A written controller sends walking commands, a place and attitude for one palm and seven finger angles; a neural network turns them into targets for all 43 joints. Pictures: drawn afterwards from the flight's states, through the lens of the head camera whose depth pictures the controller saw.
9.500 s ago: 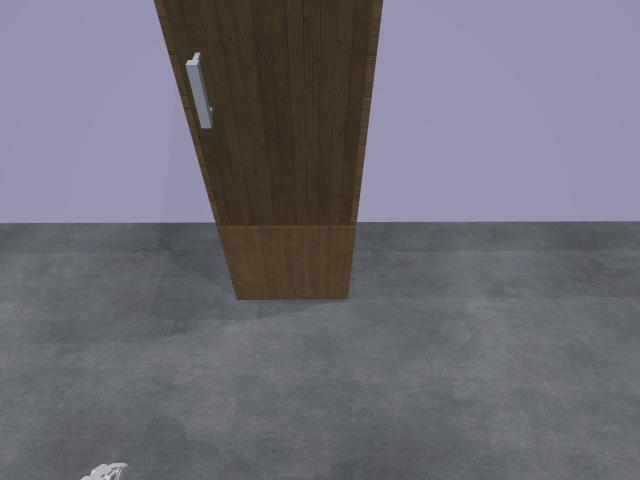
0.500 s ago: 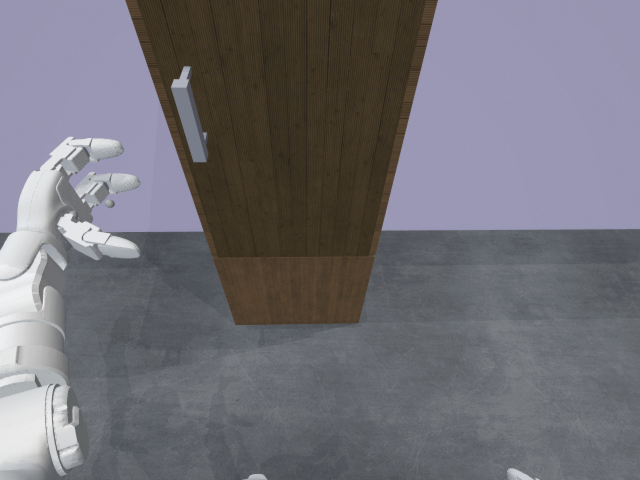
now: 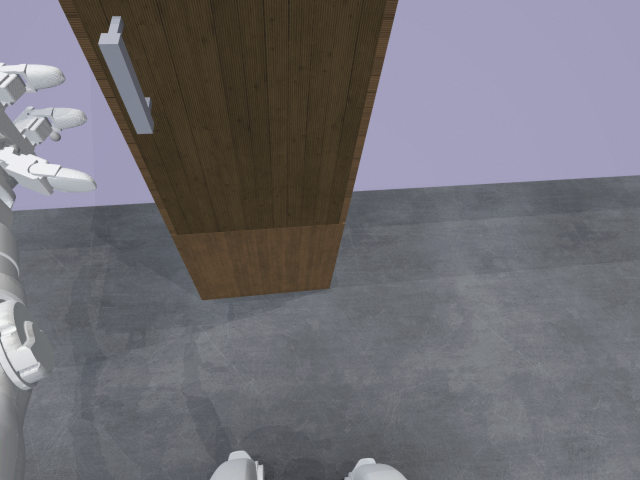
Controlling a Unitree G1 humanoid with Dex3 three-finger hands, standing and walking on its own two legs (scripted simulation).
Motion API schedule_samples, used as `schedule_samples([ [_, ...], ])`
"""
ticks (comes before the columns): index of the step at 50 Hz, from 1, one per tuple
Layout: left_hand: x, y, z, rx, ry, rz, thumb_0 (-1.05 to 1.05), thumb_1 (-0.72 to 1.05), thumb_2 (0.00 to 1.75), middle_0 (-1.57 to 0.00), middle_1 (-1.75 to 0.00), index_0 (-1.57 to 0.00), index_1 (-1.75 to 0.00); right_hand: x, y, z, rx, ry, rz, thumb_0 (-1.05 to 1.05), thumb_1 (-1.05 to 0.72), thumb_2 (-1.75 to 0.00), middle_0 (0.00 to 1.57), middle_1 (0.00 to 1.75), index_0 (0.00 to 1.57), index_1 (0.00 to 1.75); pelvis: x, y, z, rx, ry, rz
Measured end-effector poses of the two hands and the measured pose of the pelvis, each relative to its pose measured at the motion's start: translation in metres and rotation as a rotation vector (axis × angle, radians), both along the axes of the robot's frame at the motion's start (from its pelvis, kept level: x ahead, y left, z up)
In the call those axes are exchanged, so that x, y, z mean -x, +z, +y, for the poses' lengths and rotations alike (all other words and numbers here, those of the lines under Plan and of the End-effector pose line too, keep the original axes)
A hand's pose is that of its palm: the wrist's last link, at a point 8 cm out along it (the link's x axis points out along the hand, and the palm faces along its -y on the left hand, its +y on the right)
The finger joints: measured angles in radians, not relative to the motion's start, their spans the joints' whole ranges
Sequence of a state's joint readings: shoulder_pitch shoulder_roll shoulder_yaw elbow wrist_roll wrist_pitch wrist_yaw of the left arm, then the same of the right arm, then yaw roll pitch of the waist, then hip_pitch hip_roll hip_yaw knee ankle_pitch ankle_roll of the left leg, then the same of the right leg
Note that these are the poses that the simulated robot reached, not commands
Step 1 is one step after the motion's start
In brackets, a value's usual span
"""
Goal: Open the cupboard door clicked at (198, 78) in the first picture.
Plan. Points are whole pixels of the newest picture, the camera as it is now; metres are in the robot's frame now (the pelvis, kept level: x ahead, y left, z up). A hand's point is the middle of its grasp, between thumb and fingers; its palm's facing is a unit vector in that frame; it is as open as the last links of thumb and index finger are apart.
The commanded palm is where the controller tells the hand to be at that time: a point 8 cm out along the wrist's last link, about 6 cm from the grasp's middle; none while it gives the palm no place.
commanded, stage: move the hooked fingers beside the handle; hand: left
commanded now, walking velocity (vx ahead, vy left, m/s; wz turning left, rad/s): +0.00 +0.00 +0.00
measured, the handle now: (131, 78) +0.60 +0.22 +0.12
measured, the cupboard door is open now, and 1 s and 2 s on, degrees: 0 0 0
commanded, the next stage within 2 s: slide the fingers in behind the handle in 1.82 s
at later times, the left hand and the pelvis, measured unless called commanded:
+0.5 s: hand (72, 95) +0.55 +0.28 +0.13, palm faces +0.05 -1.00 +0.00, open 14.0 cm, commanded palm +0.53 +0.32 +0.12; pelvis +0.01 +0.01 -0.01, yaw -2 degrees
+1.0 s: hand (80, 109) +0.52 +0.26 +0.13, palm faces +0.07 -1.00 +0.00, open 14.0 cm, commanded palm +0.51 +0.31 +0.12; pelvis +0.02 +0.00 +0.00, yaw +0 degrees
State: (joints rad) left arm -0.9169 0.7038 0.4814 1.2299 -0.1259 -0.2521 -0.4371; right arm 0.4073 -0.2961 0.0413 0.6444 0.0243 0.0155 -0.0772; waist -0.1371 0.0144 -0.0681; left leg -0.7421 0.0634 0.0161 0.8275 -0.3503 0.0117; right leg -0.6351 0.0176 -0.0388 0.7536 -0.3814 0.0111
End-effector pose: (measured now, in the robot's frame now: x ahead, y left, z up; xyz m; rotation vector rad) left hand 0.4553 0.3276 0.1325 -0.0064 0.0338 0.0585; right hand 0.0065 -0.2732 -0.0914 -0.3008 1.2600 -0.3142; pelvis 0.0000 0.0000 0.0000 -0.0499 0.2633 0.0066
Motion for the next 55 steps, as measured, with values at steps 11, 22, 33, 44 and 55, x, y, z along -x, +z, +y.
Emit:
schedule_samples([
  [11,-0.035,0.0,-0.002,0.001,-0.004,0.017,-0.01,-0.5,0.3,-0.3,-1.2,-0.3,-1.2,0.028,0.003,0.006,0.012,-0.048,0.102,0.0,-0.9,-0.89,0.2,0.3,0.2,0.3,-0.004,-0.003,0.004,0.011,-0.006,0.049],
  [22,-0.069,0.0,0.001,0.0,0.001,0.019,-0.01,-0.5,0.3,-0.3,-1.2,-0.3,-1.2,0.047,0.006,0.017,0.011,-0.089,0.179,0.0,-0.9,-0.89,0.2,0.3,0.2,0.3,-0.01,-0.008,0.008,0.022,-0.018,0.103],
  [33,-0.069,-0.008,0.002,-0.003,-0.004,0.012,-0.01,-0.5,0.3,-0.3,-1.2,-0.3,-1.2,0.045,0.005,0.028,-0.031,-0.101,0.222,0.0,-0.9,-0.89,0.2,0.3,0.2,0.3,-0.021,-0.006,0.011,0.024,-0.023,0.105],
  [44,-0.053,0.0,-0.009,-0.011,0.001,-0.004,-0.01,-0.5,0.3,-0.3,-1.2,-0.3,-1.2,0.006,-0.001,0.021,-0.045,-0.054,0.111,0.0,-0.9,-0.89,0.2,0.3,0.2,0.3,-0.023,-0.003,0.009,0.021,-0.012,0.068],
  [55,-0.04,0.001,-0.017,-0.018,0.021,0.02,-0.01,-0.5,0.3,-0.3,-1.2,-0.3,-1.2,-0.01,-0.005,0.007,-0.03,-0.011,0.032,0.0,-0.9,-0.89,0.2,0.3,0.2,0.3,-0.01,-0.005,0.0,0.014,0.003,0.047],
])
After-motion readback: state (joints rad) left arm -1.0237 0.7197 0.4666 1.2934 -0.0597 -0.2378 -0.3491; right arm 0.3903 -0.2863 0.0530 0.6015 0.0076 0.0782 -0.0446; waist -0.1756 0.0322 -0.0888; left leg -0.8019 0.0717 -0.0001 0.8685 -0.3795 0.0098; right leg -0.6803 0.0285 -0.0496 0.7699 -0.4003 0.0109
